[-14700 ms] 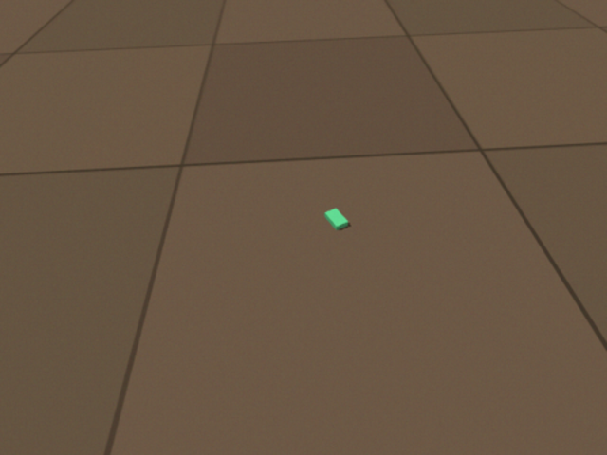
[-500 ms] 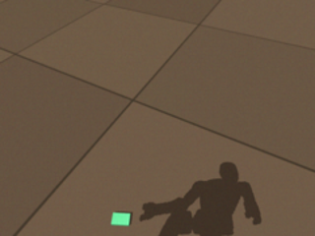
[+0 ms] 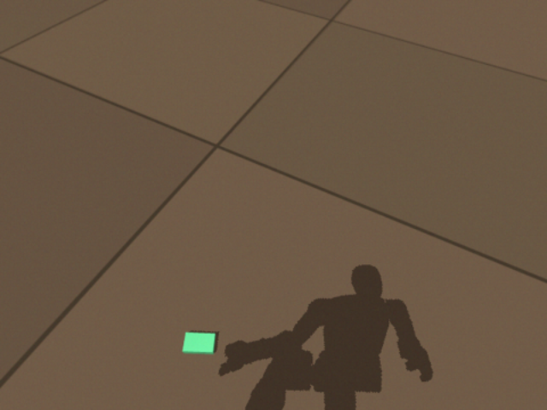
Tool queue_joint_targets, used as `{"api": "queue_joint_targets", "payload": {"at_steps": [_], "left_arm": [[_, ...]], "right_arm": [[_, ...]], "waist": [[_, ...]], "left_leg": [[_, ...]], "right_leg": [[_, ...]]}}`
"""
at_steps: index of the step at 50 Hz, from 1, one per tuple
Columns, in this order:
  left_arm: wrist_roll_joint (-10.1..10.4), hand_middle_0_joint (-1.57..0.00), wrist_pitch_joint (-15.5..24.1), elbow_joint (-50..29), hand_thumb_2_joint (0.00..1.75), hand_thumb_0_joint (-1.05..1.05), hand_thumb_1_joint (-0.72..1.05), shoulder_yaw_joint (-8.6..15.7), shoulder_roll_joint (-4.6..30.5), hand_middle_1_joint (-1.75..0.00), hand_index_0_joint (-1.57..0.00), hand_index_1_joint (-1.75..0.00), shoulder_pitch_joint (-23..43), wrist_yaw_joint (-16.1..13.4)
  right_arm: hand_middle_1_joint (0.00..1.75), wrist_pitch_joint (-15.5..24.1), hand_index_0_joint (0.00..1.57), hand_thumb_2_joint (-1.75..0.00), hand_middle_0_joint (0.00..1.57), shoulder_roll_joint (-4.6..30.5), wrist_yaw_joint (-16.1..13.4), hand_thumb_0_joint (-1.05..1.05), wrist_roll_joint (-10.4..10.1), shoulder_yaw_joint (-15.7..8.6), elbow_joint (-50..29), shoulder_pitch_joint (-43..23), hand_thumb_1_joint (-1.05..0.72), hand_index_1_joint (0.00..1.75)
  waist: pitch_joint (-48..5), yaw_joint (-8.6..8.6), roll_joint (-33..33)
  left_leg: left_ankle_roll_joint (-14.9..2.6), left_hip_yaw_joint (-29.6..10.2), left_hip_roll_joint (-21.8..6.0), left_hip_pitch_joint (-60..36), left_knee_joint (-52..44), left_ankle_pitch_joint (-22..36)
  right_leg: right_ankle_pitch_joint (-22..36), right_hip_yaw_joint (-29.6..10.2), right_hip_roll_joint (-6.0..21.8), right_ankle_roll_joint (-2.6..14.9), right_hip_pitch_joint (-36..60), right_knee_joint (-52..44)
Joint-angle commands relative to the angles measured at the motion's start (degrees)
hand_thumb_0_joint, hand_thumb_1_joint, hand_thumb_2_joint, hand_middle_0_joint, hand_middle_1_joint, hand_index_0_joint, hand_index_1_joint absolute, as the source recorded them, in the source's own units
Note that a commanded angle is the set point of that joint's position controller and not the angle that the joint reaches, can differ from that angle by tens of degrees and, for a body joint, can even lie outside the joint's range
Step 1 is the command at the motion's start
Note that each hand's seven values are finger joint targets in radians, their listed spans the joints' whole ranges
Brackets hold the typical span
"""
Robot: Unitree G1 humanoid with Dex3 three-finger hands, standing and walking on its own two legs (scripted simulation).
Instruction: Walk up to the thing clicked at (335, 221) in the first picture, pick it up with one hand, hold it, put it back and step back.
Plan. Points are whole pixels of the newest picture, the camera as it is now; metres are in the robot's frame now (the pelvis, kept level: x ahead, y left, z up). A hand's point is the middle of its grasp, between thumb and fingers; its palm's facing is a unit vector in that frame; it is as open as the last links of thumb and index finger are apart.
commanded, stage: walk up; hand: left
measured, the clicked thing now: (199, 343) +0.42 +0.24 -0.76
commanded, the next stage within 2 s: none
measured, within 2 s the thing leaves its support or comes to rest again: neither
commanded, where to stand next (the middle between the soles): +0.07 -0.02 m, yaw +1 degrees
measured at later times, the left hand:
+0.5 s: hand out of the picture +0.08 +0.24 -0.14, palm faces +0.00 -0.94 -0.34, open 7.4 cm
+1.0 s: hand out of the picture +0.10 +0.24 -0.15, palm faces +0.00 -0.93 -0.36, open 7.4 cm
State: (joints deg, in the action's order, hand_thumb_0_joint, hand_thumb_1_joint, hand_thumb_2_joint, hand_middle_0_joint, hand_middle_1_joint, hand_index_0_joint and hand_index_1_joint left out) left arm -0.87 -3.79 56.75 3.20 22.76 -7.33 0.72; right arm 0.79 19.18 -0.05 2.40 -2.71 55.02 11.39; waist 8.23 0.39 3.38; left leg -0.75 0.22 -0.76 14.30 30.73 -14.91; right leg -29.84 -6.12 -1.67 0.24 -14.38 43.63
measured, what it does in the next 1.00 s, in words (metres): steps on the spot: right foot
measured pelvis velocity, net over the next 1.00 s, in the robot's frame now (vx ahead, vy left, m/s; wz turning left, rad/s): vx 0.02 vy -0.02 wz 0.00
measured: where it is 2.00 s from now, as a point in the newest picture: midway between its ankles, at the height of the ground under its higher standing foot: outside the picture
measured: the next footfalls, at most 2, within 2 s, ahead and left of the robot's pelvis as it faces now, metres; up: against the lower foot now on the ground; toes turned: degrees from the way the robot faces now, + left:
right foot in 0.06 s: +0.00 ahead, -0.14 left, +0.00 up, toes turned +2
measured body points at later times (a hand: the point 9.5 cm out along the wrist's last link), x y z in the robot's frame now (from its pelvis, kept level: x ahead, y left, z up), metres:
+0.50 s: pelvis +0.00 -0.02 +0.01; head +0.00 -0.02 +0.46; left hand +0.08 +0.29 -0.12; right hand +0.08 -0.32 -0.12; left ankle +0.01 +0.11 -0.74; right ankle -0.04 -0.15 -0.74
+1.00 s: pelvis +0.02 -0.02 +0.00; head +0.03 -0.02 +0.45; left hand +0.10 +0.29 -0.12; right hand +0.11 -0.33 -0.12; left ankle +0.01 +0.11 -0.74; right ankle -0.04 -0.15 -0.74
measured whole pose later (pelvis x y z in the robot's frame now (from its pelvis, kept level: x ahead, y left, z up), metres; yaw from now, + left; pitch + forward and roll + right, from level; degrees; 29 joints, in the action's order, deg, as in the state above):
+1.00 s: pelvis +0.02 -0.02 +0.00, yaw +0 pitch -3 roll +0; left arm -0.2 0.1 59.7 1.2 21.3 -8.0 -0.1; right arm 0.6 20.0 0.7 0.6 -1.7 58.9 7.8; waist 4.0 -0.4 0.8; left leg 1.0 -0.4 -0.9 8.8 26.7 -14.8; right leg -19.5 -2.5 -0.2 0.2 -3.3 25.9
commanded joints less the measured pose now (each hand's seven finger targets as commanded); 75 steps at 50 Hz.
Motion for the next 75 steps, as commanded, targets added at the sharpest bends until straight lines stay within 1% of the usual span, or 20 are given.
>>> {"api": "queue_joint_targets", "payload": {"at_steps": [1,2,4,5,6,9,12,13,14,15,16,19,21,24,28,40,48,55,69,75], "left_arm": [[-0.3,-0.20,3.7,-2.4,0.90,0.00,0.90,1.9,8.0,-0.30,-0.20,-0.30,-0.9,-1.0],[-0.4,-0.20,4.3,-0.9,0.90,0.00,0.90,2.0,7.6,-0.30,-0.20,-0.30,-4.2,-1.3],[-1.1,-0.20,5.6,-0.7,0.90,0.00,0.90,3.0,12.9,-0.30,-0.20,-0.30,-5.4,-1.7],[-0.7,-0.20,5.6,-1.8,0.90,0.00,0.90,2.6,13.5,-0.30,-0.20,-0.30,-1.3,-1.5],[-0.9,-0.20,5.6,-3.3,0.90,0.00,0.90,2.6,14.8,-0.30,-0.20,-0.30,1.4,-1.1],[-0.4,-0.20,5.2,-4.5,0.90,0.00,0.90,1.8,11.1,-0.30,-0.20,-0.30,4.0,-0.8],[0.3,-0.20,5.3,-4.5,0.90,0.00,0.90,1.1,9.9,-0.30,-0.20,-0.30,2.8,-0.4],[0.7,-0.20,5.0,-4.2,0.90,0.00,0.90,0.8,9.0,-0.30,-0.20,-0.30,1.8,-0.3],[0.9,-0.20,4.8,-3.5,0.90,0.00,0.90,0.9,8.6,-0.30,-0.20,-0.30,0.7,-0.3],[0.8,-0.20,4.9,-2.5,0.90,0.00,0.90,1.0,9.0,-0.30,-0.20,-0.30,-0.6,-0.4],[0.4,-0.20,5.2,-1.8,0.90,0.00,0.90,0.9,8.8,-0.30,-0.20,-0.30,-1.1,-0.4],[0.2,-0.20,6.1,-1.3,0.90,0.00,0.90,1.1,10.3,-0.30,-0.20,-0.30,-1.7,-0.4],[0.1,-0.20,6.3,-1.4,0.90,0.00,0.90,1.2,11.4,-0.30,-0.20,-0.30,-0.1,-0.4],[0.3,-0.20,6.3,-1.4,0.90,0.00,0.90,0.9,11.2,-0.30,-0.20,-0.30,0.0,-0.6],[0.4,-0.20,6.1,-1.0,0.90,0.00,0.90,0.9,11.1,-0.30,-0.20,-0.30,0.6,-0.9],[0.7,-0.20,5.7,-0.8,0.90,0.00,0.90,1.0,11.5,-0.30,-0.20,-0.30,-0.1,-1.4],[0.8,-0.20,5.3,-0.7,0.90,0.00,0.90,0.7,10.4,-0.30,-0.20,-0.30,1.0,-1.4],[0.7,-0.20,5.4,-0.8,0.90,0.00,0.90,0.8,11.1,-0.30,-0.20,-0.30,0.9,-1.4],[0.6,-0.20,5.5,-1.0,0.90,0.00,0.90,1.0,11.5,-0.30,-0.20,-0.30,2.0,-1.3],[0.6,-0.20,5.3,-0.3,0.90,0.00,0.90,0.8,10.6,-0.30,-0.20,-0.30,1.6,-1.1]], "right_arm": [[0.30,0.6,0.20,-0.90,0.20,16.6,-0.8,0.00,-0.5,-3.4,-4.0,-0.5,-0.90,0.30],[0.30,0.2,0.20,-0.90,0.20,15.6,-0.7,0.00,-1.1,-3.0,-4.6,-2.2,-0.90,0.30],[0.30,0.2,0.20,-0.90,0.20,11.4,-0.5,0.00,-2.5,-1.6,-6.8,-3.6,-0.90,0.30],[0.30,-0.2,0.20,-0.90,0.20,11.0,-0.5,0.00,-2.2,-1.5,-6.4,-4.3,-0.90,0.30],[0.30,-0.3,0.20,-0.90,0.20,12.3,-0.5,0.00,-1.9,-2.1,-5.0,-2.6,-0.90,0.30],[0.30,0.7,0.20,-0.90,0.20,12.7,0.1,0.00,-1.7,-2.1,-3.5,-2.5,-0.90,0.30],[0.30,1.7,0.20,-0.90,0.20,13.3,-0.3,0.00,-1.2,-2.4,-2.2,0.4,-0.90,0.30],[0.30,2.1,0.20,-0.90,0.20,14.2,-0.5,0.00,-1.0,-2.6,-2.4,0.2,-0.90,0.30],[0.30,2.2,0.20,-0.90,0.20,15.7,-0.4,0.00,-0.9,-2.7,-2.6,-0.9,-0.90,0.30],[0.30,2.1,0.20,-0.90,0.20,16.9,0.0,0.00,-1.3,-2.8,-2.3,-2.3,-0.90,0.30],[0.30,1.8,0.20,-0.90,0.20,16.3,0.2,0.00,-1.2,-2.8,-2.3,-4.3,-0.90,0.30],[0.30,1.7,0.20,-0.90,0.20,13.9,0.4,0.00,-1.5,-1.7,-2.8,-5.5,-0.90,0.30],[0.30,1.8,0.20,-0.90,0.20,13.3,0.4,0.00,-1.5,-1.5,-1.9,-3.8,-0.90,0.30],[0.30,2.1,0.20,-0.90,0.20,13.2,0.3,0.00,-1.6,-1.4,-1.5,-3.9,-0.90,0.30],[0.30,2.0,0.20,-0.90,0.20,13.1,0.0,0.00,-1.8,-1.5,-1.2,-3.8,-0.90,0.30],[0.30,1.2,0.20,-0.90,0.20,13.5,-0.2,0.00,-1.7,-1.6,-0.8,-5.3,-0.90,0.30],[0.30,1.2,0.20,-0.90,0.20,14.1,-0.3,0.00,-2.0,-1.8,0.2,-5.0,-0.90,0.30],[0.30,1.1,0.20,-0.90,0.20,13.5,-0.3,0.00,-2.0,-1.4,0.3,-6.2,-0.90,0.30],[0.30,0.9,0.20,-0.90,0.20,12.9,-0.1,0.00,-1.8,-1.1,1.0,-6.1,-0.90,0.30],[0.30,1.1,0.20,-0.90,0.20,13.8,-0.2,0.00,-1.9,-1.5,1.3,-6.1,-0.90,0.30]], "waist": [[-11.1,0.08,-13.2],[-12.1,-1.74,-11.6],[-12.1,-1.78,1.8],[-9.5,-1.25,2.4],[-7.5,-0.69,3.8],[-2.6,0.60,5.7],[-5.7,1.50,3.1],[-6.6,0.95,0.5],[-6.2,-0.13,-2.5],[-4.4,-1.25,-4.5],[-3.2,-1.60,-4.9],[-2.3,-1.48,-6.8],[-4.4,-0.41,-5.7],[-8.4,-0.49,-4.7],[-10.1,-0.38,-2.7],[-9.1,-0.56,-2.6],[-9.1,-0.38,-4.3],[-10.4,-0.61,-4.0],[-7.2,-0.21,-2.1],[-6.9,-0.33,-3.5]], "left_leg": [[-8.00,-9.8,-10.4,-11.8,-2.7,23.7],[-5.94,-7.5,-9.5,-9.9,0.5,23.4],[-0.69,-3.3,-1.7,4.5,6.6,6.6],[0.07,-0.4,1.1,6.7,7.1,-11.6],[0.32,-1.7,0.0,0.8,10.3,-15.5],[-0.22,-2.2,-0.4,-1.3,1.0,-8.2],[-1.91,-7.0,-4.2,-14.3,-9.9,13.3],[-3.84,-11.9,-7.5,-15.1,-11.1,13.3],[-6.35,-16.1,-10.9,-11.0,-12.7,5.3],[-7.44,-17.1,-12.3,-5.2,-14.1,-2.3],[-6.34,-15.3,-10.9,-3.4,-14.5,-3.8],[-2.69,-7.9,-4.9,-1.0,-11.6,-1.4],[-1.59,-5.8,-3.5,-2.9,-10.1,2.0],[-1.96,-5.5,-4.4,-7.8,-9.0,11.2],[-2.38,-5.0,-5.2,-9.1,-7.8,16.5],[-2.76,-3.1,-4.3,-8.9,-4.3,18.4],[-4.13,-6.1,-6.7,-10.9,-6.9,20.3],[-3.07,-4.0,-5.3,-10.4,-5.9,20.9],[-2.12,-3.2,-3.5,-8.6,-6.2,13.8],[-3.65,-5.8,-5.6,-9.4,-8.1,14.2]], "right_leg": [[6.4,5.2,0.2,0.94,4.1,-21.6],[17.5,4.2,1.8,1.58,9.8,-30.1],[32.6,-11.8,11.8,5.31,19.8,-26.5],[23.5,-15.7,17.4,10.52,14.5,-27.8],[16.9,-16.9,20.1,13.44,5.9,-27.9],[13.0,-6.9,12.5,7.92,1.9,-27.1],[25.2,-1.6,7.9,2.76,-2.8,-20.1],[21.9,0.2,5.3,1.43,-4.0,-17.7],[10.8,1.3,3.6,1.27,-2.8,-17.5],[5.8,1.6,3.8,2.09,1.8,-18.8],[6.9,1.0,4.0,2.59,3.5,-20.8],[13.4,-2.5,6.3,3.77,5.5,-25.3],[16.8,-4.1,8.2,4.30,6.7,-25.8],[24.3,-1.8,7.5,3.36,7.6,-24.6],[29.6,-0.4,7.1,2.84,9.3,-23.1],[34.2,-0.9,7.7,3.69,9.0,-21.9],[30.5,1.5,5.7,2.73,7.6,-19.9],[34.1,0.2,6.9,3.19,9.8,-20.6],[28.0,-2.0,7.7,3.90,7.7,-23.4],[25.4,0.5,5.5,2.82,6.9,-22.6]]}}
